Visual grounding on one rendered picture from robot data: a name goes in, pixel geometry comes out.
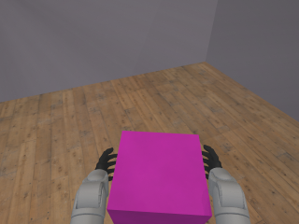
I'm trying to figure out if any robot right hand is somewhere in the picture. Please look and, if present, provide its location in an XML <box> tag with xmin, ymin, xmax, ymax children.
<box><xmin>201</xmin><ymin>145</ymin><xmax>222</xmax><ymax>180</ymax></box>

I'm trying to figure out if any right robot forearm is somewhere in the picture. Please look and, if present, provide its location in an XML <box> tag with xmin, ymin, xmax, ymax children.
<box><xmin>208</xmin><ymin>167</ymin><xmax>251</xmax><ymax>224</ymax></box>

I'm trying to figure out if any robot left hand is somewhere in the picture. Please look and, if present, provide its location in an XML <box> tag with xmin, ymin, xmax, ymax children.
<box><xmin>94</xmin><ymin>147</ymin><xmax>118</xmax><ymax>181</ymax></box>

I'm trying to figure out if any carton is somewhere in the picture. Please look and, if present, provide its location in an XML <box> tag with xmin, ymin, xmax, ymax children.
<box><xmin>107</xmin><ymin>131</ymin><xmax>212</xmax><ymax>224</ymax></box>

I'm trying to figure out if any left robot forearm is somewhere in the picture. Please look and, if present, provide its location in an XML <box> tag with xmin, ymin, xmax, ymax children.
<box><xmin>70</xmin><ymin>169</ymin><xmax>109</xmax><ymax>224</ymax></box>

